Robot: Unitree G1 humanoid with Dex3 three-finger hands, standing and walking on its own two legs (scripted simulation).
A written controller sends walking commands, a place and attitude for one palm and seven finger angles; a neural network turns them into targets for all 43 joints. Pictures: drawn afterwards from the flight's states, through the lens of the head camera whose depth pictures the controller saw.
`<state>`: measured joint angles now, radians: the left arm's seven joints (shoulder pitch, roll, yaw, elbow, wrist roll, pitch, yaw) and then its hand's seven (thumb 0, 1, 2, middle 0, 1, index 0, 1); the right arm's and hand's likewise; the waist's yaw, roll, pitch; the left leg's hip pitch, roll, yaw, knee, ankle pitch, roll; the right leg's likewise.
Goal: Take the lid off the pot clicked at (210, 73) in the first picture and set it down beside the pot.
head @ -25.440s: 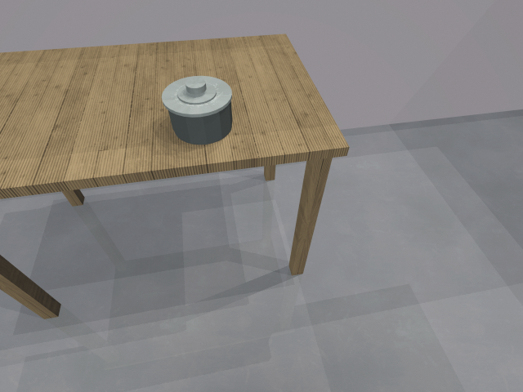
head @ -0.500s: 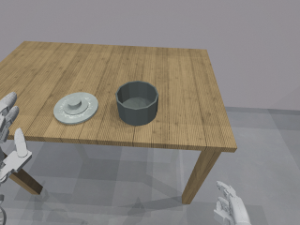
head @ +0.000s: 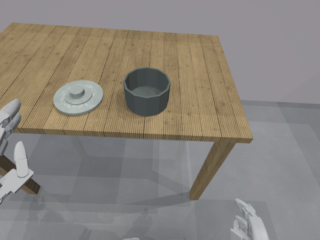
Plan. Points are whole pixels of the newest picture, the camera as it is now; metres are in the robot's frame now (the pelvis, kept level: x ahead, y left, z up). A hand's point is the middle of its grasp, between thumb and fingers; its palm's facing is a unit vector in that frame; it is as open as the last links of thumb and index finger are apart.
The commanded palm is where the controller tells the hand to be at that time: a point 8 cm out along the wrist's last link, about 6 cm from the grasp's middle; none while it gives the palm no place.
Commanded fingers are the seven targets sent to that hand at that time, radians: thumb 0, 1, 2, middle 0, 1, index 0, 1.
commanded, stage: step back with the hand held close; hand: left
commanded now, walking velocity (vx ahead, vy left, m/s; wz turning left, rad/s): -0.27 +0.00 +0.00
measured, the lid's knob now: (77, 91) +0.55 +0.32 +0.01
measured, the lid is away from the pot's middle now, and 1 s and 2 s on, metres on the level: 0.24 0.24 0.24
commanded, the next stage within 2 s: stop stepping back and stand still in 0.88 s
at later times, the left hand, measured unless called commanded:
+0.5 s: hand (21, 209) +0.14 +0.22 +0.17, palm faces +0.22 -0.84 -0.50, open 7.4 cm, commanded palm +0.08 +0.27 +0.19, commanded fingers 0.00 0.90 0.90 -0.20 -0.30 -0.20 -0.30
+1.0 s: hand out of the picture +0.05 +0.21 +0.18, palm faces +0.22 -0.84 -0.50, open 7.4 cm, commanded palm -0.02 +0.27 +0.19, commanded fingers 0.00 0.90 0.90 -0.20 -0.30 -0.20 -0.30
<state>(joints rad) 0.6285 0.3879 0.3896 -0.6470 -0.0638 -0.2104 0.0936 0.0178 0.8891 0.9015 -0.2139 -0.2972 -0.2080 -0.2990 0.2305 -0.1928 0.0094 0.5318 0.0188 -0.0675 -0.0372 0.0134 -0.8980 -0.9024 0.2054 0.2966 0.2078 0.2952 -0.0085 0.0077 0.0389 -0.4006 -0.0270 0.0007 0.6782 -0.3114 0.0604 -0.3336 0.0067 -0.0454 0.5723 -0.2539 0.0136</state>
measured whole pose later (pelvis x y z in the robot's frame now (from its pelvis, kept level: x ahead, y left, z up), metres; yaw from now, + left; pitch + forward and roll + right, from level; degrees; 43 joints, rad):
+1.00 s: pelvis -0.16 +0.00 +0.01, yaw -2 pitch +2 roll -3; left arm 0.57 0.45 0.35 -0.59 -0.03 -0.27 0.07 0.02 0.89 0.90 -0.21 -0.30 -0.21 -0.30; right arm 0.18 -0.16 0.00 0.61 0.00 -0.13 -0.01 0.01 -0.90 -0.90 0.21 0.30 0.21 0.30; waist -0.01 0.01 0.02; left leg -0.49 0.04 -0.02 0.68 -0.29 0.00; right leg -0.28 0.05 -0.02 0.47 -0.22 -0.01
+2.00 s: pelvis -0.20 +0.02 +0.00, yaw +5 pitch +2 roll +2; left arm 0.22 0.23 0.08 0.64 0.01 0.07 0.02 0.01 0.91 0.90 -0.20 -0.29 -0.19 -0.30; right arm 0.24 -0.22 -0.02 0.80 -0.05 -0.03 -0.01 0.01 -0.90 -0.90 0.20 0.30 0.21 0.29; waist -0.05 -0.06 -0.01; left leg -0.33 -0.07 0.02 0.64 -0.34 0.05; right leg -0.44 0.01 0.05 0.91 -0.50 0.00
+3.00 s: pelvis -0.17 +0.02 +0.01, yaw +4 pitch +0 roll -1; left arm 0.25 0.15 0.03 1.10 0.00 0.00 0.04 0.01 0.93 0.90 -0.20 -0.29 -0.20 -0.30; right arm 0.31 -0.10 -0.03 1.09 -0.01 -0.01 -0.05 0.01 -0.91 -0.90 0.20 0.30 0.20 0.29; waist -0.01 -0.01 0.05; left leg -0.13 -0.01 0.04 0.46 -0.33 0.03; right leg -0.16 0.06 0.03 0.45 -0.28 -0.03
